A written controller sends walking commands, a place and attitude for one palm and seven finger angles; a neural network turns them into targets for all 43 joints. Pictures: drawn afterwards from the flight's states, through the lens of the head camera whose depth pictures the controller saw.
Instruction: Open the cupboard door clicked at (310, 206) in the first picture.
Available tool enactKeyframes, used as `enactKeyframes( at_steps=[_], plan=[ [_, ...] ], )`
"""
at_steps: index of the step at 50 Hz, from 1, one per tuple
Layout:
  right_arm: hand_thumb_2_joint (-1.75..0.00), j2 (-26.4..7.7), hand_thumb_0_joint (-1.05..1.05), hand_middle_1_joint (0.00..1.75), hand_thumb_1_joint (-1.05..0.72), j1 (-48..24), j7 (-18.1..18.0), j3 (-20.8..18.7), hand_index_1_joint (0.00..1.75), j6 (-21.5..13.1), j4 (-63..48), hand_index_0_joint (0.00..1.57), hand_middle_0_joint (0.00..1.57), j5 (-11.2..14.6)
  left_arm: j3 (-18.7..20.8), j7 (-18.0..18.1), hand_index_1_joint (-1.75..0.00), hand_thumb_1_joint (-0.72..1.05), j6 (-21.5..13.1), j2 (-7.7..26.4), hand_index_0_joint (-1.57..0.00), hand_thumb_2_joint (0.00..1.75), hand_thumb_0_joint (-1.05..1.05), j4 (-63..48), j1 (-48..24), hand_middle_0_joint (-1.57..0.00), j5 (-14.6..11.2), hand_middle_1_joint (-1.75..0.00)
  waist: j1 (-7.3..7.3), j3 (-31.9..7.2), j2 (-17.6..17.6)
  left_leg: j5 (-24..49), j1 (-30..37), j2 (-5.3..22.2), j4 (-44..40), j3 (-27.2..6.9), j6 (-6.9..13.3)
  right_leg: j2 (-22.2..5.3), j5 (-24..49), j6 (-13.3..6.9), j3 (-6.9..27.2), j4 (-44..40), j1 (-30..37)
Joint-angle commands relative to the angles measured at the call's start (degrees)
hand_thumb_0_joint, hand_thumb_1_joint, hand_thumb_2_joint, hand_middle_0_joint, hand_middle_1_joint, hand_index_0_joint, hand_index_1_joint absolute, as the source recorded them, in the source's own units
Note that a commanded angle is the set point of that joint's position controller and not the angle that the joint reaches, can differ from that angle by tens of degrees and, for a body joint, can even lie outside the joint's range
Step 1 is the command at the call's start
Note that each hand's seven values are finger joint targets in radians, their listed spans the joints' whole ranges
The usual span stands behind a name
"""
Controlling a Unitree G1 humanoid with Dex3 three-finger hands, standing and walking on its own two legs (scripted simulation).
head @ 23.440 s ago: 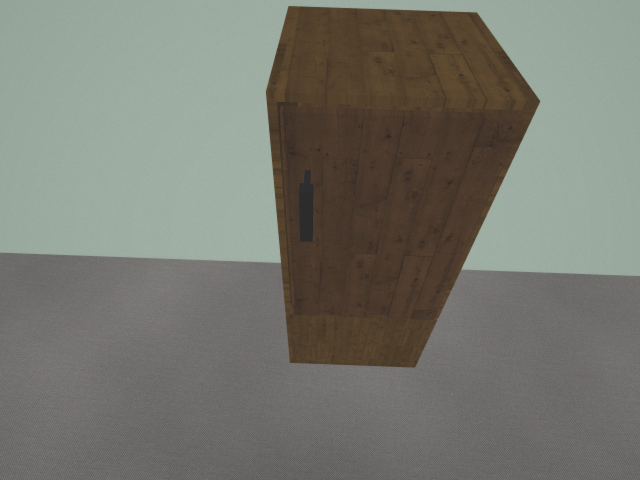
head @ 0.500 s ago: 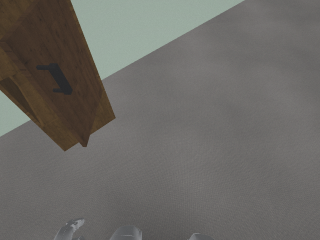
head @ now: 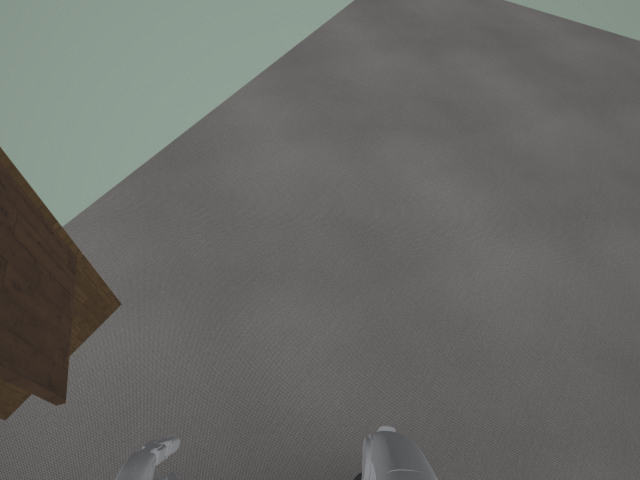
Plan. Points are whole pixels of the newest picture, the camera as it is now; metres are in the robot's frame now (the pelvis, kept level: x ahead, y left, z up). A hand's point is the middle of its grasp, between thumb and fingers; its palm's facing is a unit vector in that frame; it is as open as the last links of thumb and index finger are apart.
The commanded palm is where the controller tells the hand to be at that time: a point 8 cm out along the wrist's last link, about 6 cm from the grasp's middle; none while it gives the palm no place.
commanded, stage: walk to a spot facing it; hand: left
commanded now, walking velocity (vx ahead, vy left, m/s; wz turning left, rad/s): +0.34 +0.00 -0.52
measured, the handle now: out of the picture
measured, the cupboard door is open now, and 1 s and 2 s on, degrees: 46 46 46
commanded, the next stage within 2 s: turn to face it in 1.64 s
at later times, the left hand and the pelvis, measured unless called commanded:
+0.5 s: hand (244, 380) +0.27 +0.12 -0.16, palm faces -0.14 -0.96 -0.24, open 7.2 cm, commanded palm none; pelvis +0.21 -0.07 +0.00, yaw -11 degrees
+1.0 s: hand (295, 225) +0.59 +0.06 -0.17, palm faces -0.33 -0.93 -0.18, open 7.3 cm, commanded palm none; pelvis +0.45 -0.09 +0.00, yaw -20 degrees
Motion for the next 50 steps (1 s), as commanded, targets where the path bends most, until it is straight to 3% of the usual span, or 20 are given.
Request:
enactKeyframes(
  at_steps=[1,5,6,7,8,9,10,12,15,20,27,29,31,32,33,34,35,38,42,50],
  plan=[
    [-0.90,-8.40,0.00,0.30,-0.90,8.18,-0.71,-2.17,0.30,-0.39,0.47,0.20,0.20,-0.39,-1.20,-0.56,-0.30,0.90,-1.75,-0.87,-0.20,0.90,0.00,-6.90,-12.84,-0.20,-0.33,-0.30,-3.27,1.65,10.86,32.76,4.14,12.66,-6.11,-2.76,4.94,0.87,1.04,-1.49,-3.86,-12.14,-1.94],
    [-0.90,-10.69,0.00,0.30,-0.90,5.92,-0.53,-2.78,0.30,-0.12,0.92,0.20,0.20,-0.20,-0.51,0.05,-0.30,0.90,-2.23,1.28,-0.20,0.90,0.00,-5.33,-6.75,-0.20,-0.47,-0.30,0.79,-2.19,11.32,50.56,3.87,14.50,3.07,0.09,4.53,4.61,-3.65,-4.94,-6.01,-19.36,12.88],
    [-0.90,-11.49,0.00,0.30,-0.90,4.42,-0.47,-2.90,0.30,-0.02,0.69,0.20,0.20,0.13,-0.05,0.38,-0.30,0.90,-2.69,2.34,-0.20,0.90,0.00,-3.53,-0.75,-0.20,-0.49,-0.30,3.71,-5.23,9.67,54.30,0.97,13.67,10.56,0.75,3.70,6.29,-3.40,-6.09,-6.71,-21.95,22.57],
    [-0.90,-11.97,0.00,0.30,-0.90,1.28,-0.10,-3.01,0.30,-0.08,-0.26,0.20,0.20,0.78,1.01,0.85,-0.30,0.90,-3.45,4.83,-0.20,0.90,0.00,-0.37,10.20,-0.20,-0.35,-0.30,9.26,-10.48,7.50,50.70,-6.83,11.26,23.06,2.26,1.54,6.29,0.34,-7.48,-5.57,-26.33,39.31],
    [-0.90,-8.52,0.00,0.30,-0.90,0.14,0.74,-2.43,0.30,-0.10,-2.38,0.20,0.20,2.01,2.71,1.92,-0.30,0.90,-4.04,11.73,-0.20,0.90,0.00,2.04,19.48,-0.20,-0.20,-0.30,12.94,-16.85,-4.60,17.93,-25.23,5.22,41.93,2.95,-0.88,-8.21,-0.96,-12.60,13.26,-30.35,56.85],
    [-0.90,-6.11,0.00,0.30,-0.90,-3.22,0.25,-2.67,0.30,0.01,-4.96,0.20,0.20,2.43,3.54,2.68,-0.30,0.90,-3.81,16.29,-0.20,0.90,0.00,3.07,21.95,-0.20,-1.61,-0.30,11.86,-17.64,-11.30,-17.90,-38.28,-1.50,59.77,-3.52,-2.50,-21.73,8.73,-17.94,36.61,-39.24,58.09],
    [-0.90,-7.55,0.00,0.30,-0.90,-6.45,0.37,-3.30,0.30,0.43,-4.99,0.20,0.20,1.80,3.30,3.40,-0.30,0.90,-3.61,15.50,-0.20,0.90,0.00,1.76,18.02,-0.20,-1.90,-0.30,10.46,-12.68,-7.36,-11.39,-39.93,1.33,62.96,-12.58,-1.40,-20.51,0.66,-17.16,34.16,-42.49,48.03],
    [-0.90,-6.53,0.00,0.30,-0.90,-7.66,0.59,-3.78,0.30,1.21,-3.49,0.20,0.20,0.81,1.04,3.93,-0.30,0.90,-3.97,8.49,-0.20,0.90,0.00,-0.72,7.91,-0.20,-1.58,-0.30,3.87,-3.37,-1.48,-1.21,-34.54,5.07,56.26,-14.26,-1.71,-14.66,-2.40,-12.93,22.51,-45.65,28.40],
    [-0.90,-4.01,0.00,0.30,-0.90,-1.70,1.16,-3.58,0.30,2.91,-0.33,0.20,0.20,0.02,0.57,3.95,-0.30,0.90,-5.15,5.48,-0.20,0.90,0.00,-1.05,4.28,-0.20,-0.71,-0.30,-0.95,-3.57,-4.44,3.13,-27.44,3.97,45.28,-12.11,-2.66,-8.07,1.17,-10.78,11.88,-47.81,21.15],
    [-0.90,-3.91,0.00,0.30,-0.90,-9.73,1.89,-3.97,0.30,2.50,-2.76,0.20,0.20,0.00,0.92,3.50,-0.30,0.90,-6.71,4.02,-0.20,0.90,0.00,1.84,10.69,-0.20,-0.96,-0.30,1.04,-3.40,-3.29,8.35,-32.72,2.25,35.54,-12.36,-2.93,-6.60,7.77,-11.99,13.18,-47.78,27.95],
    [-0.90,-4.14,0.00,0.30,-0.90,-24.73,2.84,-3.38,0.30,1.09,-6.88,0.20,0.20,0.62,-0.30,4.41,-0.30,0.90,-7.21,4.16,-0.20,0.90,0.00,5.89,18.71,-0.20,-1.04,-0.30,4.64,-1.52,-5.22,7.41,-34.92,-0.80,22.25,-10.58,-1.56,-8.29,30.32,-11.62,14.08,-43.28,40.27],
    [-0.90,-4.02,0.00,0.30,-0.90,-25.67,2.94,-3.32,0.30,0.67,-6.90,0.20,0.20,0.63,-0.24,4.74,-0.30,0.90,-7.11,5.05,-0.20,0.90,0.00,6.58,19.43,-0.20,-0.90,-0.30,4.28,-1.97,-4.54,5.46,-29.71,-2.67,16.49,-9.24,-0.51,-8.48,36.42,-11.03,13.65,-40.36,40.95],
    [-0.90,-5.30,0.00,0.30,-0.90,-18.86,2.20,-3.59,0.30,0.27,-4.37,0.20,0.20,0.39,-0.09,4.76,-0.30,0.90,-7.21,5.70,-0.20,0.90,0.00,6.72,17.71,-0.20,-1.24,-0.30,0.06,-4.04,-4.57,8.16,-16.36,-6.32,10.16,-6.26,0.92,-6.31,45.32,-9.02,10.66,-33.16,36.92],
    [-0.90,-7.17,0.00,0.30,-0.90,-10.77,1.57,-4.05,0.30,-0.05,-1.66,0.20,0.20,0.10,-0.03,4.75,-0.30,0.90,-7.22,5.60,-0.20,0.90,0.00,6.51,16.69,-0.20,-1.43,-0.30,-3.56,-7.81,-3.74,12.32,-1.98,-5.36,6.73,-7.68,2.56,-4.61,42.70,-7.07,9.60,-24.03,29.35],
    [-0.90,-12.89,0.00,0.30,-0.90,-1.47,1.09,-5.51,0.30,-0.31,0.71,0.20,0.20,-0.60,-0.13,4.40,-0.30,0.90,-7.23,3.75,-0.20,0.90,0.00,5.43,16.92,-0.20,-1.66,-0.30,-6.72,-13.59,5.89,14.26,13.23,6.36,6.45,-22.83,7.01,0.61,24.08,-4.54,7.03,-9.70,15.90],
    [-0.90,-17.55,0.00,0.30,-0.90,4.59,0.87,-6.30,0.30,-0.14,1.81,0.20,0.20,-0.92,-0.86,3.80,-0.30,0.90,-7.49,1.49,-0.20,0.90,0.00,4.25,18.63,-0.20,-2.08,-0.30,-6.72,-17.85,17.13,18.01,20.30,22.32,0.02,-40.41,14.56,6.79,-15.91,-3.27,1.77,10.54,4.67],
    [-0.90,-15.90,0.00,0.30,-0.90,2.20,0.75,-5.62,0.30,0.45,1.17,0.20,0.20,-0.10,-0.53,4.13,-0.30,0.90,-7.33,3.26,-0.20,0.90,0.00,3.74,15.63,-0.20,-1.36,-0.30,-5.69,-15.01,10.69,10.37,12.74,23.57,-3.83,-42.50,15.57,4.39,-18.02,-3.84,6.02,17.44,1.72],
    [-0.90,-8.22,0.00,0.30,-0.90,-7.29,0.43,-3.89,0.30,-0.55,-1.01,0.20,0.20,-0.04,-0.33,2.74,-0.30,0.90,-5.84,0.78,-0.20,0.90,0.00,4.19,11.36,-0.20,-0.43,-0.30,-0.58,-0.56,6.51,1.76,-6.64,16.50,-9.94,-28.97,9.86,-1.81,-6.39,-2.37,6.59,17.40,-0.40],
    [-0.90,-7.04,0.00,0.30,-0.90,-5.29,0.38,-3.21,0.30,-1.57,1.10,0.20,0.20,0.46,-0.66,2.00,-0.30,0.90,-3.90,-2.31,-0.20,0.90,0.00,4.51,12.22,-0.20,-0.15,-0.30,2.04,-3.72,8.45,16.92,-6.90,10.67,-10.26,-13.37,7.93,-2.58,-1.32,-1.01,3.38,3.35,3.98],
    [-0.90,-7.24,0.00,0.30,-0.90,3.11,0.63,-2.78,0.30,-0.81,4.80,0.20,0.20,-0.18,-1.17,1.29,-0.30,0.90,-3.69,-1.65,-0.20,0.90,0.00,0.91,-2.03,-0.20,-0.24,-0.30,-0.68,1.15,7.63,20.89,-3.91,10.50,-10.29,-8.62,7.43,-0.81,4.55,-2.03,-2.03,-18.73,7.14]
  ],
)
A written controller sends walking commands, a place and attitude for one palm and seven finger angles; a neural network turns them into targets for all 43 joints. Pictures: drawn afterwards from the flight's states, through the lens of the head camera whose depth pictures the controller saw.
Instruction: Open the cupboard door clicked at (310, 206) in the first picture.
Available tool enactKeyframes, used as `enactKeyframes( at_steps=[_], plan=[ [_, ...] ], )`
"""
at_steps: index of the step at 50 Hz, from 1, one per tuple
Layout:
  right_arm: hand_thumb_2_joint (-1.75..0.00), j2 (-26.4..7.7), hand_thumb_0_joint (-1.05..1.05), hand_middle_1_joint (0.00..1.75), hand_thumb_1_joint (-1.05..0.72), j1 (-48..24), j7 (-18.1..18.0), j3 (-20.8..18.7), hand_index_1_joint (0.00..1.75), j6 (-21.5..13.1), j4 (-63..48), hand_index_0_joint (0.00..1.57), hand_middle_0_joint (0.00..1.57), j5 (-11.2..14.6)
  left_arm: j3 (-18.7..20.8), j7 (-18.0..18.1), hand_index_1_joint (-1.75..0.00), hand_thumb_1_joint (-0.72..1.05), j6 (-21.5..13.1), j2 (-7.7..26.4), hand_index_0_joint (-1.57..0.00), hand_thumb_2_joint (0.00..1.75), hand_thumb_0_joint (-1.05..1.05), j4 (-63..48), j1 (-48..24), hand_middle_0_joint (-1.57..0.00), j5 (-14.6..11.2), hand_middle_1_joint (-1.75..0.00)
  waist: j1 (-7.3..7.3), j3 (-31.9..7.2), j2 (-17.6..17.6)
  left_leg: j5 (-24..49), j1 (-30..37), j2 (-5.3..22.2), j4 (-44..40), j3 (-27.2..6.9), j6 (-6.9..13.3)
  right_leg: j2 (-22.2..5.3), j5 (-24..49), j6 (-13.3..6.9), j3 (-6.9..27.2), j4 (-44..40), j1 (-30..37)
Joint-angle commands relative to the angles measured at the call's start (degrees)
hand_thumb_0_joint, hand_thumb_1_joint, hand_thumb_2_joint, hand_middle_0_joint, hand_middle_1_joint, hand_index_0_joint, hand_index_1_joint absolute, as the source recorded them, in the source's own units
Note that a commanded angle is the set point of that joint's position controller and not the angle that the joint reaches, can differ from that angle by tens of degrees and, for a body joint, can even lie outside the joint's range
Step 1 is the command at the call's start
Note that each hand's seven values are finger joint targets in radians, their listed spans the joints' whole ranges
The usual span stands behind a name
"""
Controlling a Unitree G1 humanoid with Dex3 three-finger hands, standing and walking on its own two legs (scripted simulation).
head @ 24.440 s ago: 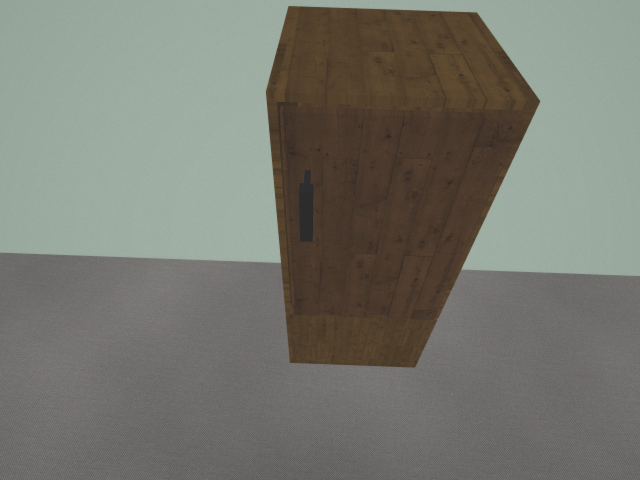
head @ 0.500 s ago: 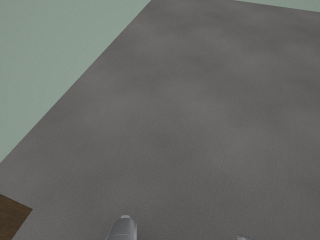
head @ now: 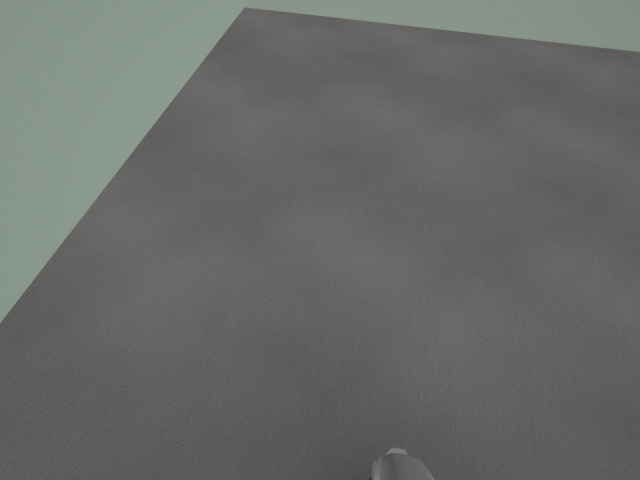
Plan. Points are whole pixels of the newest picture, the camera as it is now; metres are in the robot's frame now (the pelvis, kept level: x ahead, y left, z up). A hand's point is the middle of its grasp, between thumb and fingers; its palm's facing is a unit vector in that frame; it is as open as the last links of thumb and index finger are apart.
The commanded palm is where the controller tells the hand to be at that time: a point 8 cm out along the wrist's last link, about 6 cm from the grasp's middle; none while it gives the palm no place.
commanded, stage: walk to a spot facing it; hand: left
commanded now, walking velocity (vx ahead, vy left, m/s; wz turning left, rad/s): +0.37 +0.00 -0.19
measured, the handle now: out of the picture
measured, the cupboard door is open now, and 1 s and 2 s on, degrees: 46 46 46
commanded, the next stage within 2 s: turn to face it in 0.64 s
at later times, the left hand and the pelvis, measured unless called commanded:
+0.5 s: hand (231, 411) +0.24 +0.15 -0.18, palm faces +0.06 -0.98 -0.18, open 7.2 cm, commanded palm none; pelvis +0.24 -0.03 -0.01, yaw +1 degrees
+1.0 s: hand (263, 260) +0.53 +0.13 -0.17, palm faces +0.05 -0.97 -0.22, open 7.3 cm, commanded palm none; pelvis +0.44 -0.05 -0.02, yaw +4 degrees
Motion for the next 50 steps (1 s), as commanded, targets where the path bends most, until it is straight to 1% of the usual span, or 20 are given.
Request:
enactKeyframes(
  at_steps=[1,3,5,6,7,9,11,14,22,25,26,27,28,31,36,43,45,46,47,50],
  plan=[
    [-0.90,-6.00,0.00,0.30,-0.90,6.96,-0.10,-0.37,0.30,-0.50,-0.17,0.20,0.20,-0.57,-1.07,-0.84,-0.30,0.90,-0.95,0.36,-0.20,0.90,0.00,-4.84,-7.09,-0.20,-0.19,-0.30,-1.45,3.36,7.99,18.61,-2.81,15.29,-8.05,-6.30,5.40,2.01,-0.06,-1.37,-2.70,-7.09,4.09],
    [-0.90,-6.97,0.00,0.30,-0.90,7.15,-0.02,-0.42,0.30,-0.14,0.51,0.20,0.20,-0.56,-1.03,-0.70,-0.30,0.90,-1.35,1.71,-0.20,0.90,0.00,-4.44,-5.23,-0.20,-0.29,-0.30,0.46,1.63,5.88,25.81,-1.77,15.31,-2.96,-5.45,4.71,4.20,-2.71,-2.78,-4.29,-10.89,10.89],
    [-0.90,-6.89,0.00,0.30,-0.90,5.96,0.09,-0.15,0.30,-0.15,0.78,0.20,0.20,0.25,-0.04,-0.15,-0.30,0.90,-2.23,4.85,-0.20,0.90,0.00,-0.23,7.37,-0.20,-0.15,-0.30,6.42,-4.65,3.28,33.11,-8.76,11.73,13.37,-2.32,1.96,5.26,-0.82,-5.20,-3.34,-15.63,32.06],
    [-0.90,-5.02,0.00,0.30,-0.90,5.66,0.53,0.13,0.30,-0.52,-0.28,0.20,0.20,1.14,1.62,0.75,-0.30,0.90,-2.90,10.64,-0.20,0.90,0.00,2.58,17.52,-0.20,0.18,-0.30,10.23,-12.13,-7.07,20.46,-22.45,6.83,30.57,1.60,-0.54,-7.48,-4.98,-9.83,12.43,-18.38,48.82],
    [-0.90,-3.17,0.00,0.30,-0.90,4.67,0.15,0.03,0.30,-0.70,-2.21,0.20,0.20,1.52,2.43,1.28,-0.30,0.90,-2.65,15.18,-0.20,0.90,0.00,3.72,21.96,-0.20,-0.94,-0.30,10.30,-15.44,-16.24,-19.13,-34.56,0.35,49.10,-0.93,-2.40,-21.08,1.13,-15.84,32.65,-26.59,54.69],
    [-0.90,-4.26,0.00,0.30,-0.90,-3.30,0.39,-1.08,0.30,-0.05,-3.23,0.20,0.20,1.24,1.57,2.26,-0.30,0.90,-2.08,11.75,-0.20,0.90,0.00,1.29,13.90,-0.20,-1.42,-0.30,7.82,-5.90,-7.78,-11.01,-38.06,5.87,55.72,-10.62,-1.46,-18.64,-3.16,-14.57,26.66,-30.57,38.62],
    [-0.90,-1.56,0.00,0.30,-0.90,-1.64,0.72,-0.85,0.30,1.21,-1.81,0.20,0.20,0.36,-0.04,2.37,-0.30,0.90,-2.56,6.54,-0.20,0.90,0.00,-0.48,6.74,-0.20,-1.15,-0.30,2.48,-0.36,-4.26,-4.58,-31.23,8.21,48.20,-10.84,-2.21,-13.25,-1.32,-10.63,13.72,-33.87,24.13],
    [-0.90,0.77,0.00,0.30,-0.90,3.59,1.33,-0.83,0.30,2.57,0.10,0.20,0.20,0.12,-0.40,2.11,-0.30,0.90,-3.76,4.78,-0.20,0.90,0.00,-0.52,4.31,-0.20,-0.72,-0.30,-1.61,0.49,-6.30,0.12,-25.68,7.19,38.68,-8.19,-3.31,-8.73,0.13,-9.13,4.56,-36.24,18.03],
    [-0.90,-0.09,0.00,0.30,-0.90,-10.66,2.76,-1.32,0.30,1.06,-5.62,0.20,0.20,0.23,0.03,1.97,-0.30,0.90,-4.69,5.60,-0.20,0.90,0.00,2.07,9.23,-0.20,-0.53,-0.30,1.11,3.21,-6.09,5.09,-26.09,4.99,19.15,-5.84,-2.04,-9.63,6.54,-8.65,3.32,-33.62,25.94],
    [-0.90,-2.79,0.00,0.30,-0.90,-5.27,2.35,-1.85,0.30,0.37,-4.10,0.20,0.20,-0.11,0.26,2.01,-0.30,0.90,-4.30,6.82,-0.20,0.90,0.00,2.37,8.56,-0.20,-0.71,-0.30,-2.89,1.10,-2.14,6.08,-12.03,1.10,11.48,-2.83,-0.82,-7.51,15.10,-6.67,0.43,-23.27,23.48],
    [-0.90,-5.60,0.00,0.30,-0.90,2.11,1.86,-2.47,0.30,0.05,-1.88,0.20,0.20,-0.41,0.07,1.92,-0.30,0.90,-4.10,5.92,-0.20,0.90,0.00,1.90,8.52,-0.20,-0.91,-0.30,-5.91,-3.00,2.05,6.43,0.43,2.10,9.04,-5.31,0.92,-4.69,17.88,-4.76,-2.04,-11.01,18.10],
    [-0.90,-11.91,0.00,0.30,-0.90,10.39,1.05,-3.95,0.30,-0.30,-0.18,0.20,0.20,-1.41,-0.13,1.47,-0.30,0.90,-3.82,3.44,-0.20,0.90,0.00,0.41,10.25,-0.20,-1.35,-0.30,-8.19,-9.81,13.89,5.29,12.95,15.63,5.12,-24.15,6.63,2.41,2.86,-1.42,-5.79,6.83,5.91],
    [-0.90,-15.41,0.00,0.30,-0.90,14.65,0.43,-4.19,0.30,0.24,0.12,0.20,0.20,-1.03,-1.03,1.05,-0.30,0.90,-4.24,2.79,-0.20,0.90,0.00,-2.14,7.12,-0.20,-1.44,-0.30,-8.77,-12.61,17.75,9.26,16.56,25.33,-1.18,-38.26,12.43,6.76,-21.73,-1.02,-2.79,22.89,-2.27],
    [-0.90,-9.15,0.00,0.30,-0.90,1.16,-0.17,-2.63,0.30,-0.06,-3.30,0.20,0.20,-0.49,-0.50,0.84,-0.30,0.90,-3.21,2.47,-0.20,0.90,0.00,-1.48,2.80,-0.20,-0.53,-0.30,-3.29,-1.81,9.43,-3.10,-3.46,22.39,-7.46,-28.80,8.82,-0.14,-12.07,-0.87,4.32,31.39,-6.45],
    [-0.90,-6.60,0.00,0.30,-0.90,-3.18,-0.17,-1.39,0.30,-0.83,-3.31,0.20,0.20,-0.08,-0.98,0.16,-0.30,0.90,-0.60,-0.94,-0.20,0.90,0.00,0.24,6.62,-0.20,-0.36,-0.30,1.14,-0.95,8.27,9.74,-11.17,16.19,-8.94,-8.59,5.33,-1.26,-6.22,0.66,0.96,10.56,4.20],
    [-0.90,-5.40,0.00,0.30,-0.90,-3.90,0.11,-1.33,0.30,1.15,-1.61,0.20,0.20,0.68,-0.86,1.22,-0.30,0.90,-1.85,1.85,-0.20,0.90,0.00,0.90,8.90,-0.20,-0.32,-0.30,3.53,-2.34,3.06,6.56,-16.48,8.90,3.35,-8.30,2.71,2.67,3.29,2.32,-3.78,-16.25,24.23],
    [-0.90,-0.99,0.00,0.30,-0.90,-2.66,0.88,-0.80,0.30,1.72,-2.76,0.20,0.20,1.05,0.91,2.19,-0.30,0.90,-2.51,10.24,-0.20,0.90,0.00,1.68,13.41,-0.20,-0.10,-0.30,5.23,-5.28,-12.75,-12.62,-27.83,-0.54,19.86,-1.85,-2.40,-14.91,12.87,-3.12,12.68,-23.65,35.02],
    [-0.90,-1.22,0.00,0.30,-0.90,-3.97,0.83,-1.07,0.30,2.51,-4.02,0.20,0.20,1.09,1.23,2.41,-0.30,0.90,-2.25,12.88,-0.20,0.90,0.00,1.46,15.86,-0.20,-0.39,-0.30,6.52,-7.28,-15.91,-22.65,-27.25,-0.67,32.98,-4.81,-2.68,-21.79,14.50,-7.81,17.39,-28.22,33.23],
    [-0.90,-1.54,0.00,0.30,-0.90,-6.45,0.52,-1.34,0.30,2.92,-4.58,0.20,0.20,1.04,1.32,3.04,-0.30,0.90,-2.59,11.35,-0.20,0.90,0.00,1.23,13.86,-0.20,-0.51,-0.30,6.21,-6.85,-20.56,-20.66,-30.35,1.26,41.35,-8.47,-3.00,-21.52,22.44,-9.58,18.68,-28.19,32.43],
    [-0.90,-1.14,0.00,0.30,-0.90,-7.48,1.02,-1.38,0.30,3.83,-3.70,0.20,0.20,1.14,0.53,3.79,-0.30,0.90,-1.69,7.01,-0.20,0.90,0.00,-1.68,6.83,-0.20,-0.29,-0.30,2.98,-6.28,-11.07,-13.07,-28.38,3.68,44.15,-9.55,-3.75,-17.01,25.08,-7.16,3.99,-25.51,27.98]
  ],
)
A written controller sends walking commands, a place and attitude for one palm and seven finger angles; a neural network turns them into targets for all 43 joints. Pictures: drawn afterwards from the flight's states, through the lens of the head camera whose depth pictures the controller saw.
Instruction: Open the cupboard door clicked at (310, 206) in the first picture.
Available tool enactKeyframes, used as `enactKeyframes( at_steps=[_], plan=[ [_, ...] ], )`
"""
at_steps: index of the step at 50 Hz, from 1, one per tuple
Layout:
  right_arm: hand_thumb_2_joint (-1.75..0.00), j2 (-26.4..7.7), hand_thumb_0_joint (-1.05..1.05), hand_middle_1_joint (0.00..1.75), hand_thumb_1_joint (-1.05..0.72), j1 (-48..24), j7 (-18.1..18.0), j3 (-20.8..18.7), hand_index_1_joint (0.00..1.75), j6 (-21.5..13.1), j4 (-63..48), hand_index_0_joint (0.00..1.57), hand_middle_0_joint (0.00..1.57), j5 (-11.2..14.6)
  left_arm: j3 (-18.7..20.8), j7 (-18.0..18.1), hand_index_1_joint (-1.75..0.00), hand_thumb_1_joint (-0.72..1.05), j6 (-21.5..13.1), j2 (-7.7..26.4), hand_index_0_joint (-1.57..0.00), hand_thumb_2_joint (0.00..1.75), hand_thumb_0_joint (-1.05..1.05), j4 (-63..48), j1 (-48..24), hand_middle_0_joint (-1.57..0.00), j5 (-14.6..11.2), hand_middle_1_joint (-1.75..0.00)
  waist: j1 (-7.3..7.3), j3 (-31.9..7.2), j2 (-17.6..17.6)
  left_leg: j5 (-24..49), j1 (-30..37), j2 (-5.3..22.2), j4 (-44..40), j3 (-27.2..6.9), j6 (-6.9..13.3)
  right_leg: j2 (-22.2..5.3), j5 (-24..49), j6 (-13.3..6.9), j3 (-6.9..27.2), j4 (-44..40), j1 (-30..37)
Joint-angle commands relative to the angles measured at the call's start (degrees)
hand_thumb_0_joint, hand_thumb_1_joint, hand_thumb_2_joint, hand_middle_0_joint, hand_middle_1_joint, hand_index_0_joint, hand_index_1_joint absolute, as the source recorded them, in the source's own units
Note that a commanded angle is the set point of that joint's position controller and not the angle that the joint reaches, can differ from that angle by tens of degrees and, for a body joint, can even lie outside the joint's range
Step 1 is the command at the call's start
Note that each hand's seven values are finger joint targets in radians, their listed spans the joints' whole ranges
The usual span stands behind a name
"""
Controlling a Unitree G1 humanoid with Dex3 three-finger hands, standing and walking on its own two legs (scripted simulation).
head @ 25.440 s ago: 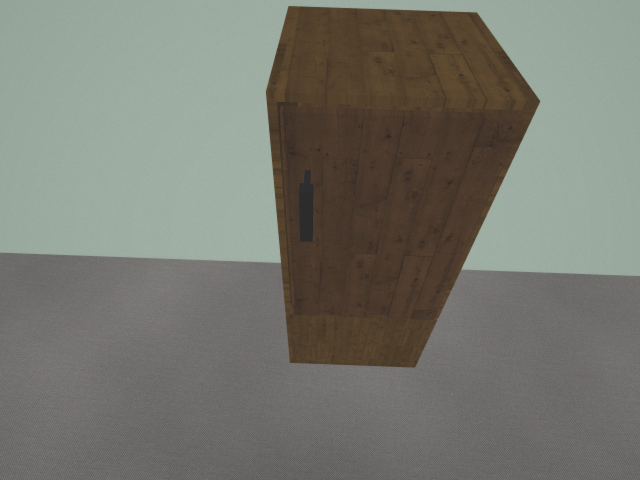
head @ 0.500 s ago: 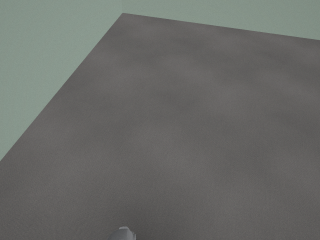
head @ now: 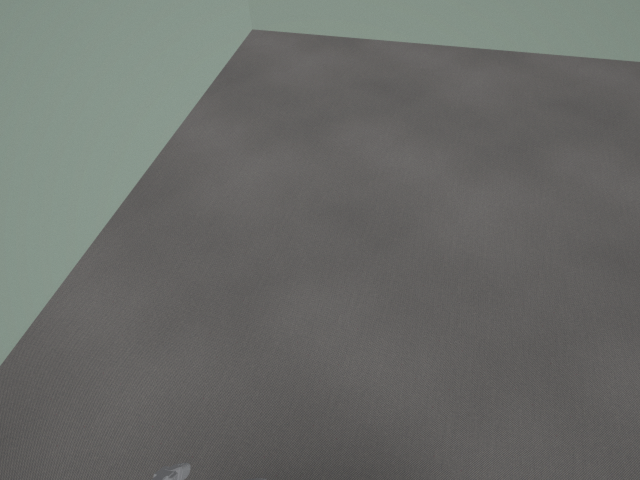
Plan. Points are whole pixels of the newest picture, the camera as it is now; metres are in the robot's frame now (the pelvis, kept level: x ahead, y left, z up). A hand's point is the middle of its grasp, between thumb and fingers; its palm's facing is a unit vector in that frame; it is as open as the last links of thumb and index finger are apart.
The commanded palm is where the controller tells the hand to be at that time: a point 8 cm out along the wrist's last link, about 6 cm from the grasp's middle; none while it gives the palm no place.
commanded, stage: turn to face it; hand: left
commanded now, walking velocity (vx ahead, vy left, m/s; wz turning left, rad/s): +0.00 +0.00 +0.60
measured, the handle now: out of the picture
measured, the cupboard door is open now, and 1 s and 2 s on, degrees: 46 46 46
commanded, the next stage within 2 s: none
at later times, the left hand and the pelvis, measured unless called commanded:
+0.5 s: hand out of the picture +0.13 +0.25 -0.16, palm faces +0.28 -0.93 -0.24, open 7.3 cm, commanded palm none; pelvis +0.07 +0.02 +0.01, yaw +15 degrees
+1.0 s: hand out of the picture +0.02 +0.16 -0.16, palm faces +0.59 -0.78 -0.23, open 7.3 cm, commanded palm none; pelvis +0.10 -0.02 +0.01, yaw +36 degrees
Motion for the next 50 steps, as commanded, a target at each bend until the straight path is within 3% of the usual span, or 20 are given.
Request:
enactKeyframes(
  at_steps=[1,7,9,10,11,12,15,18,25,28,30,31,32,33,34,36,38,46,48,50],
  plan=[
    [-0.90,-3.11,0.00,0.30,-0.90,-4.09,0.22,-1.17,0.30,-0.78,-6.40,0.20,0.20,-0.01,2.12,1.40,-0.30,0.90,0.88,9.32,-0.20,0.90,0.00,-1.42,7.01,-0.20,0.15,-0.30,3.38,-6.89,-12.50,2.31,-10.85,2.39,6.72,-1.43,-1.22,-15.82,31.23,-6.32,7.09,-14.31,13.50],
    [-0.90,-3.42,0.00,0.30,-0.90,-5.71,1.18,-1.19,0.30,-0.12,-9.21,0.20,0.20,-0.33,3.17,1.17,-0.30,0.90,1.86,11.64,-0.20,0.90,0.00,-3.81,4.08,-0.20,0.33,-0.30,2.26,-4.70,-10.27,9.87,-2.95,0.10,-13.60,4.10,-1.03,-14.86,23.00,-3.91,0.23,-9.74,9.36],
    [-0.90,-6.60,0.00,0.30,-0.90,-2.35,1.38,-2.07,0.30,-0.23,-9.55,0.20,0.20,-0.61,3.38,0.87,-0.30,0.90,2.45,11.86,-0.20,0.90,0.00,-4.86,2.82,-0.20,-0.23,-0.30,-0.16,-6.34,-6.35,19.28,7.00,-0.38,-23.74,3.97,-0.49,-13.23,15.58,-0.92,-2.59,-2.46,4.55],
    [-0.90,-11.42,0.00,0.30,-0.90,0.92,1.22,-3.17,0.30,-0.64,-9.68,0.20,0.20,-0.97,3.12,0.55,-0.30,0.90,2.98,10.09,-0.20,0.90,0.00,-6.34,2.92,-0.20,-0.58,-0.30,-1.99,-8.38,5.82,30.06,13.53,6.45,-28.99,-6.87,3.01,-8.53,4.32,2.44,-4.40,7.80,-2.73],
    [-0.90,-18.31,0.00,0.30,-0.90,4.42,0.64,-4.70,0.30,-0.86,-10.23,0.20,0.20,-1.40,2.17,0.36,-0.30,0.90,3.40,6.54,-0.20,0.90,0.00,-9.45,0.96,-0.20,-0.96,-0.30,-4.25,-9.37,21.95,48.99,17.02,22.06,-34.27,-28.18,12.43,-0.53,-25.29,6.27,-2.63,23.11,-15.15],
    [-0.90,-19.33,0.00,0.30,-0.90,6.18,-0.10,-4.74,0.30,-0.75,-9.52,0.20,0.20,-1.22,1.94,0.75,-0.30,0.90,3.92,8.35,-0.20,0.90,0.00,-10.92,-2.48,-0.20,-0.18,-0.30,-5.18,-11.75,13.63,44.36,15.92,24.03,-34.28,-30.48,15.76,0.64,-24.31,4.72,6.02,31.38,-15.50],
    [-0.90,-15.95,0.00,0.30,-0.90,-2.24,-1.34,-3.85,0.30,-1.31,-12.69,0.20,0.20,-1.09,2.22,0.41,-0.30,0.90,3.85,7.74,-0.20,0.90,0.00,-8.88,-2.75,-0.20,-0.14,-0.30,-1.05,-8.81,9.56,44.55,12.04,16.50,-33.06,-21.96,12.17,-0.02,-11.62,5.27,10.39,36.23,-18.41],
    [-0.90,-15.03,0.00,0.30,-0.90,-4.98,-1.40,-3.24,0.30,-1.85,-13.95,0.20,0.20,-0.81,2.26,-0.03,-0.30,0.90,4.21,7.76,-0.20,0.90,0.00,-7.73,0.53,-0.20,-0.41,-0.30,1.11,-9.80,6.71,49.73,13.57,11.88,-31.91,-14.51,10.17,1.09,-6.98,5.74,9.69,31.03,-15.13],
    [-0.90,-16.60,0.00,0.30,-0.90,-6.10,-0.70,-4.37,0.30,-0.71,-14.76,0.20,0.20,-1.13,1.94,0.14,-0.30,0.90,4.64,7.98,-0.20,0.90,0.00,-10.71,-2.01,-0.20,-0.68,-0.30,0.38,-8.19,7.08,39.88,10.03,10.77,-32.83,-18.60,10.92,3.86,-8.60,5.51,8.86,16.03,-8.42],
    [-0.90,-17.17,0.00,0.30,-0.90,-8.59,-0.51,-4.78,0.30,-0.05,-15.68,0.20,0.20,-1.07,1.89,0.22,-0.30,0.90,4.23,8.47,-0.20,0.90,0.00,-10.66,0.68,-0.20,-0.83,-0.30,1.38,-8.07,8.56,38.23,5.84,9.33,-30.83,-20.95,10.13,6.23,-6.78,4.65,7.44,5.64,-0.19],
    [-0.90,-16.29,0.00,0.30,-0.90,-10.68,-0.42,-4.94,0.30,0.26,-16.46,0.20,0.20,-0.58,2.31,0.50,-0.30,0.90,3.57,9.38,-0.20,0.90,0.00,-9.92,4.96,-0.20,-0.93,-0.30,3.63,-8.95,6.39,33.34,0.18,6.74,-27.17,-20.92,7.81,6.12,1.78,4.05,6.91,-6.92,9.82],
    [-0.90,-13.60,0.00,0.30,-0.90,-10.54,-0.10,-4.62,0.30,0.29,-17.17,0.20,0.20,-0.02,3.05,0.99,-0.30,0.90,2.87,12.72,-0.20,0.90,0.00,-9.84,7.54,-0.20,-0.35,-0.30,4.77,-10.04,-2.66,22.54,-7.73,2.25,-20.07,-17.76,4.42,-1.67,3.52,2.02,14.45,-15.81,18.52],
    [-0.90,-9.84,0.00,0.30,-0.90,-11.24,0.34,-3.93,0.30,0.18,-18.58,0.20,0.20,0.25,3.90,1.41,-0.30,0.90,2.59,18.01,-0.20,0.90,0.00,-9.96,8.38,-0.20,0.55,-0.30,5.58,-8.43,-20.40,-1.70,-17.24,-7.68,-5.02,-5.42,-0.97,-18.43,10.51,-4.86,30.42,-20.17,20.30],
    [-0.90,-11.86,0.00,0.30,-0.90,-11.66,0.61,-4.43,0.30,0.61,-19.02,0.20,0.20,-0.32,3.37,1.53,-0.30,0.90,2.94,18.60,-0.20,0.90,0.00,-10.81,7.26,-0.20,0.11,-0.30,5.12,-7.02,-15.12,-5.42,-14.81,-5.25,7.51,-7.63,-0.64,-23.42,15.61,-9.02,28.87,-19.19,11.93],
    [-0.90,-11.30,0.00,0.30,-0.90,-12.55,0.54,-4.58,0.30,1.56,-17.48,0.20,0.20,-0.52,3.02,1.81,-0.30,0.90,2.66,15.70,-0.20,0.90,0.00,-10.86,4.72,-0.20,-0.11,-0.30,3.40,-5.81,-15.76,-2.59,-15.23,-3.54,14.82,-8.89,-0.80,-19.03,17.00,-8.54,26.88,-18.14,9.39],
    [-0.90,-10.87,0.00,0.30,-0.90,-10.66,1.27,-4.19,0.30,1.99,-15.27,0.20,0.20,-0.62,1.72,1.49,-0.30,0.90,2.43,11.68,-0.20,0.90,0.00,-11.69,0.75,-0.20,-0.45,-0.30,0.73,-4.48,-14.39,5.89,-15.83,-1.47,19.00,-7.01,-2.25,-11.87,26.32,-5.51,14.17,-14.60,10.57],
    [-0.90,-9.85,0.00,0.30,-0.90,-10.84,1.58,-3.63,0.30,2.07,-14.54,0.20,0.20,-0.30,1.68,1.57,-0.30,0.90,2.14,11.03,-0.20,0.90,0.00,-11.52,2.24,-0.20,-0.36,-0.30,1.12,-6.35,-13.30,7.73,-15.03,-1.34,15.27,-4.97,-2.90,-10.39,33.02,-4.45,9.19,-13.13,14.53],
    [-0.90,-8.15,0.00,0.30,-0.90,-18.02,1.84,-2.17,0.30,1.73,-15.80,0.20,0.20,-0.06,2.86,1.46,-0.30,0.90,2.34,14.27,-0.20,0.90,0.00,-8.59,9.54,-0.20,0.13,-0.30,4.89,-5.93,-13.60,4.67,-9.04,-1.61,-6.55,0.84,-2.20,-13.80,40.18,-5.65,4.57,-9.84,20.15],
    [-0.90,-8.23,0.00,0.30,-0.90,-17.87,1.81,-2.04,0.30,1.28,-16.13,0.20,0.20,0.13,3.28,1.34,-0.30,0.90,2.48,14.83,-0.20,0.90,0.00,-8.11,9.49,-0.20,0.35,-0.30,4.98,-6.58,-13.90,4.81,-5.59,-1.98,-12.28,1.73,-1.35,-14.65,39.51,-5.55,4.05,-7.90,19.69],
    [-0.90,-9.28,0.00,0.30,-0.90,-14.58,1.61,-2.28,0.30,0.85,-15.72,0.20,0.20,-0.02,3.67,1.03,-0.30,0.90,2.53,15.59,-0.20,0.90,0.00,-8.22,8.16,-0.20,0.03,-0.30,2.82,-7.77,-12.46,10.49,1.39,-2.98,-20.25,3.08,-0.38,-14.47,37.56,-3.68,1.52,-3.58,16.34]
  ],
)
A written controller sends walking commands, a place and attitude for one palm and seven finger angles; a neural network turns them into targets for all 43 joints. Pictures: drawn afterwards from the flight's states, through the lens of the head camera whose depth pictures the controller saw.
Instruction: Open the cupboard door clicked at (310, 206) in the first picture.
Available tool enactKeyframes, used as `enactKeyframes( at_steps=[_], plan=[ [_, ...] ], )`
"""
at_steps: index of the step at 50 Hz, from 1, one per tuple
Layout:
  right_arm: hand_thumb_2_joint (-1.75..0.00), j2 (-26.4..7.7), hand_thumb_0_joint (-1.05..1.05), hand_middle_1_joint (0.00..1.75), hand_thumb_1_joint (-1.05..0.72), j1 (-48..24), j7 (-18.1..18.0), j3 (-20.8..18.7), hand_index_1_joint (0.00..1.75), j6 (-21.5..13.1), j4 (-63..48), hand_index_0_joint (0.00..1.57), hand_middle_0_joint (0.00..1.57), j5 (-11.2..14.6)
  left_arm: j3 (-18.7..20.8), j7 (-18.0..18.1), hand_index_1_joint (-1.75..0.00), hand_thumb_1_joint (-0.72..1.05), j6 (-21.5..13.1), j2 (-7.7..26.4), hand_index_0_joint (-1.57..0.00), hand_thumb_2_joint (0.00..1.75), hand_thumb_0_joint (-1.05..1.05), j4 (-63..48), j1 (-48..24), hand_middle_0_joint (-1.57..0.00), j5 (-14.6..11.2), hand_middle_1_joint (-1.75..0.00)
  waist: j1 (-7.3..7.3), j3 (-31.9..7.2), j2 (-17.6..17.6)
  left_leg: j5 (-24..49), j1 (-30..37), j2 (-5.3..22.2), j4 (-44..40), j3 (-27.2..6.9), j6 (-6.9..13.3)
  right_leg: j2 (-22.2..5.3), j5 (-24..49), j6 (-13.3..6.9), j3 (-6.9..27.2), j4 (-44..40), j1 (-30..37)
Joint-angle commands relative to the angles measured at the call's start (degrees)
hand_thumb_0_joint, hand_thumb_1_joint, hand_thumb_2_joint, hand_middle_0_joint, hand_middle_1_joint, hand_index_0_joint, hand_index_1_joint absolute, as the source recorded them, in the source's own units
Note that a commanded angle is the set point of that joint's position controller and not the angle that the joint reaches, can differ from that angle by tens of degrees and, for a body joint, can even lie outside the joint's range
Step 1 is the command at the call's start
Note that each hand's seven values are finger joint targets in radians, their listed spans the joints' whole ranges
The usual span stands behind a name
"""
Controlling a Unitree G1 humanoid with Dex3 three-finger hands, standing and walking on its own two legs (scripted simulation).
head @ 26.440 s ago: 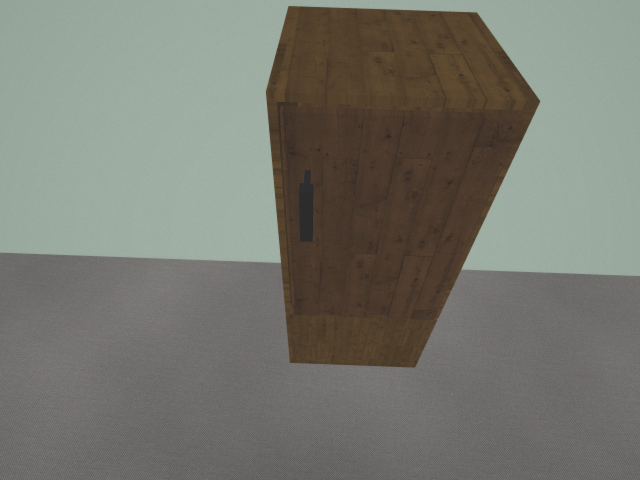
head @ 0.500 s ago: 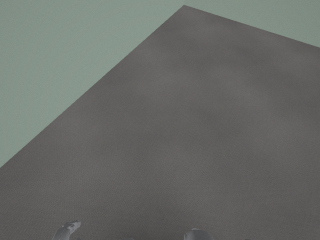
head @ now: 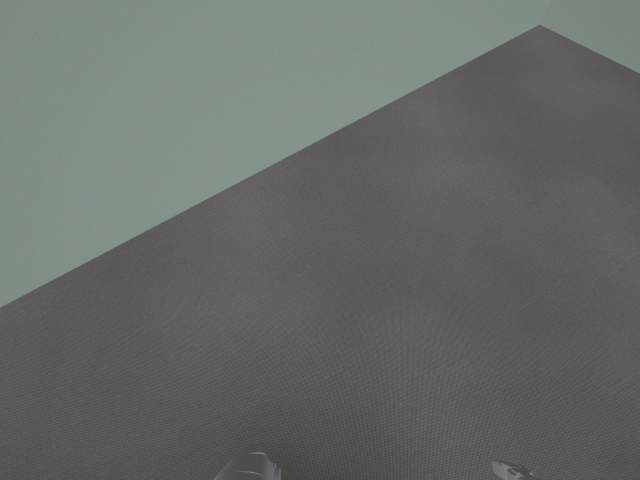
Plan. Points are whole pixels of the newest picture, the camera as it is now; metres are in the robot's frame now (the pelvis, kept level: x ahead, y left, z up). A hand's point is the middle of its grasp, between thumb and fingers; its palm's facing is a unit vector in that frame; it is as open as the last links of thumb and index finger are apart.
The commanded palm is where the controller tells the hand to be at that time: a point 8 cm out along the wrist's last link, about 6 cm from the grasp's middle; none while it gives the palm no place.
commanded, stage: turn to face it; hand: left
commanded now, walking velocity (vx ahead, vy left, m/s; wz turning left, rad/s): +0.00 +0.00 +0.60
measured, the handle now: out of the picture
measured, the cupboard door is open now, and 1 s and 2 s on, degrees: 46 46 46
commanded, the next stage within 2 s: none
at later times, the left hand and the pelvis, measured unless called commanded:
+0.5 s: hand out of the picture +0.10 +0.24 -0.15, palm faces +0.25 -0.94 -0.25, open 7.4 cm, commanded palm none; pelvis +0.01 +0.01 +0.01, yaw +15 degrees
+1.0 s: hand out of the picture -0.07 +0.18 -0.17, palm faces +0.59 -0.77 -0.26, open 7.3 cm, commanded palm none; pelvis +0.02 -0.01 +0.00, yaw +36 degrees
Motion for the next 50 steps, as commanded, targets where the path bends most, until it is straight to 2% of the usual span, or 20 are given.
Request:
enactKeyframes(
  at_steps=[1,2,3,4,8,10,18,22,25,27,28,29,30,31,33,34,39,45,48,50],
  plan=[
    [-0.90,-4.82,0.00,0.30,-0.90,2.88,-0.28,-1.05,0.30,-2.59,-4.67,0.20,0.20,-0.30,4.11,0.22,-0.30,0.90,-0.54,13.88,-0.20,0.90,0.00,-2.66,1.06,-0.20,-0.52,-0.30,-1.86,-12.32,-7.22,10.92,10.71,-1.77,-17.18,2.90,2.03,-11.70,39.01,-2.63,4.67,5.30,4.24],
    [-0.90,-9.64,0.00,0.30,-0.90,7.93,-0.48,-2.32,0.30,-3.12,-3.88,0.20,0.20,-0.72,4.00,-0.10,-0.30,0.90,-0.34,12.22,-0.20,0.90,0.00,-3.89,0.28,-0.20,-0.84,-0.30,-4.73,-16.19,2.85,25.42,23.07,6.28,-20.73,-6.69,5.75,-8.19,24.89,0.88,2.41,16.57,-6.95],
    [-0.90,-16.14,0.00,0.30,-0.90,12.60,-0.81,-4.03,0.30,-3.16,-3.46,0.20,0.20,-0.87,2.42,-0.52,-0.30,0.90,-0.13,7.83,-0.20,0.90,0.00,-6.81,-3.42,-0.20,-1.08,-0.30,-7.51,-16.56,20.45,50.73,29.06,22.51,-22.03,-27.50,14.54,0.36,-17.10,4.67,3.85,30.85,-22.89],
    [-0.90,-15.85,0.00,0.30,-0.90,15.22,-1.61,-3.75,0.30,-2.92,-1.82,0.20,0.20,-0.43,2.30,0.31,-0.30,0.90,1.16,8.99,-0.20,0.90,0.00,-7.57,-7.06,-0.20,-0.41,-0.30,-8.07,-16.69,14.37,52.76,26.44,23.79,-21.85,-27.27,17.22,0.53,-18.24,3.99,12.42,35.52,-24.94],
    [-0.90,-11.18,0.00,0.30,-0.90,4.93,-2.97,-2.26,0.30,-3.62,-4.98,0.20,0.20,-0.65,2.88,-0.44,-0.30,0.90,1.83,8.45,-0.20,0.90,0.00,-3.73,-5.11,-0.20,-0.50,-0.30,-1.87,-10.24,9.73,39.74,15.32,13.43,-24.43,-17.28,12.69,1.44,-4.03,4.54,15.69,37.63,-22.66],
    [-0.90,-10.46,0.00,0.30,-0.90,4.78,-2.84,-1.96,0.30,-4.01,-5.05,0.20,0.20,-0.51,2.98,-0.62,-0.30,0.90,1.94,8.38,-0.20,0.90,0.00,-3.08,-3.73,-0.20,-0.43,-0.30,-0.93,-10.50,8.81,38.43,14.72,11.33,-25.11,-15.65,11.80,2.30,-1.17,4.73,15.54,35.96,-21.37],
    [-0.90,-10.36,0.00,0.30,-0.90,9.06,-2.63,-2.44,0.30,-3.97,-3.65,0.20,0.20,-0.77,2.64,-0.26,-0.30,0.90,1.59,8.04,-0.20,0.90,0.00,-5.65,-8.82,-0.20,-0.61,-0.30,-2.19,-9.78,8.93,35.48,15.71,11.09,-25.22,-22.49,13.26,4.27,-1.61,5.12,16.29,27.09,-21.22],
    [-0.90,-10.43,0.00,0.30,-0.90,9.27,-2.58,-2.98,0.30,-3.50,-3.67,0.20,0.20,-1.10,2.38,-0.03,-0.30,0.90,1.39,7.36,-0.20,0.90,0.00,-6.96,-10.66,-0.20,-1.00,-0.30,-2.60,-10.63,10.51,34.97,13.69,10.23,-23.68,-25.48,13.15,6.52,-3.99,4.15,15.94,17.93,-15.75],
    [-0.90,-10.54,0.00,0.30,-0.90,7.93,-2.65,-3.29,0.30,-3.08,-4.07,0.20,0.20,-1.14,2.36,0.20,-0.30,0.90,1.13,7.11,-0.20,0.90,0.00,-6.65,-8.11,-0.20,-1.35,-0.30,-1.58,-11.59,11.46,35.77,9.81,9.10,-21.98,-27.79,12.42,8.80,-3.05,2.94,15.21,8.93,-7.43],
    [-0.90,-9.25,0.00,0.30,-0.90,6.28,-2.64,-3.25,0.30,-2.88,-4.59,0.20,0.20,-0.57,2.72,0.55,-0.30,0.90,0.42,7.92,-0.20,0.90,0.00,-5.57,-3.64,-0.20,-1.49,-0.30,0.76,-12.98,9.43,31.08,3.89,6.18,-18.19,-27.53,9.76,8.55,6.02,2.21,15.29,-4.97,3.95],
    [-0.90,-6.97,0.00,0.30,-0.90,6.69,-2.28,-2.97,0.30,-3.05,-4.96,0.20,0.20,0.08,3.28,0.90,-0.30,0.90,-0.30,11.07,-0.20,0.90,0.00,-5.10,-1.03,-0.20,-1.09,-0.30,1.92,-14.40,1.73,20.65,-3.90,2.91,-12.95,-24.67,6.52,1.96,10.52,0.68,21.20,-12.74,14.34],
    [-0.90,-3.63,0.00,0.30,-0.90,7.08,-2.07,-2.54,0.30,-3.20,-5.94,0.20,0.20,0.51,4.12,1.42,-0.30,0.90,-0.63,15.38,-0.20,0.90,0.00,-5.03,-0.50,-0.20,-0.22,-0.30,2.21,-13.57,-15.21,-5.30,-14.67,-6.25,0.64,-11.17,1.13,-15.17,18.10,-6.01,36.15,-15.29,18.91],
    [-0.90,-5.64,0.00,0.30,-0.90,6.70,-1.84,-2.82,0.30,-2.95,-6.10,0.20,0.20,-0.53,3.20,1.35,-0.30,0.90,-0.34,15.65,-0.20,0.90,0.00,-5.42,-0.85,-0.20,-0.36,-0.30,1.68,-11.83,-10.91,-11.27,-13.20,-5.54,14.25,-9.41,0.77,-20.24,26.56,-10.47,34.83,-13.77,10.12],
    [-0.90,-5.50,0.00,0.30,-0.90,6.44,-1.83,-2.96,0.30,-2.01,-4.39,0.20,0.20,-0.67,3.03,1.60,-0.30,0.90,-0.70,12.92,-0.20,0.90,0.00,-5.39,-2.86,-0.20,-0.70,-0.30,0.08,-10.78,-11.46,-8.62,-12.95,-3.40,21.99,-10.56,0.43,-16.38,29.54,-10.14,32.58,-13.07,7.05],
    [-0.90,-4.87,0.00,0.30,-0.90,7.73,-0.99,-2.77,0.30,-1.09,-2.77,0.20,0.20,-0.43,1.97,1.38,-0.30,0.90,-0.52,9.28,-0.20,0.90,0.00,-6.28,-7.45,-0.20,-1.04,-0.30,-2.79,-7.62,-9.05,-0.01,-13.08,-0.99,27.25,-8.71,-0.68,-9.85,33.53,-7.46,20.24,-11.10,4.58],
    [-0.90,-4.20,0.00,0.30,-0.90,7.16,-0.72,-2.40,0.30,-1.02,-2.53,0.20,0.20,-0.47,1.74,1.25,-0.30,0.90,-0.79,8.63,-0.20,0.90,0.00,-6.33,-6.86,-0.20,-1.01,-0.30,-2.65,-7.08,-9.00,1.99,-13.00,-0.75,26.97,-7.16,-1.22,-8.20,37.15,-6.21,17.03,-10.56,5.12],
    [-0.90,-3.31,0.00,0.30,-0.90,2.07,-0.43,-1.48,0.30,-0.79,-2.93,0.20,0.20,-0.37,2.44,1.25,-0.30,0.90,-1.02,10.06,-0.20,0.90,0.00,-4.34,0.29,-0.20,-0.72,-0.30,0.22,-8.73,-7.87,1.13,-12.66,-0.22,17.19,-3.95,-1.99,-9.29,43.21,-6.15,13.51,-8.87,12.59],
    [-0.90,-2.54,0.00,0.30,-0.90,-3.15,-0.17,-0.45,0.30,-1.48,-4.55,0.20,0.20,-0.16,3.34,1.08,-0.30,0.90,-0.63,11.97,-0.20,0.90,0.00,-3.07,3.39,-0.20,-0.09,-0.30,2.02,-8.03,-10.45,-0.67,-6.71,-0.53,1.43,0.22,-0.33,-11.59,46.10,-7.12,10.32,-5.84,12.57],
    [-0.90,-2.98,0.00,0.30,-0.90,-1.46,-0.23,-0.56,0.30,-2.03,-5.00,0.20,0.20,-0.08,3.80,0.76,-0.30,0.90,-0.45,13.22,-0.20,0.90,0.00,-2.49,2.75,-0.20,0.13,-0.30,0.69,-8.73,-10.21,2.03,1.14,-1.94,-7.52,2.19,1.16,-12.54,44.05,-5.93,8.64,-1.80,8.76],
    [-0.90,-6.47,0.00,0.30,-0.90,5.83,-0.40,-1.51,0.30,-2.62,-3.79,0.20,0.20,-0.52,3.98,0.26,-0.30,0.90,-0.34,13.92,-0.20,0.90,0.00,-3.22,0.74,-0.20,-0.68,-0.30,-3.98,-12.71,-5.51,15.78,16.65,-1.37,-19.07,1.10,3.28,-10.69,37.77,-1.84,4.52,10.74,0.15]
  ],
)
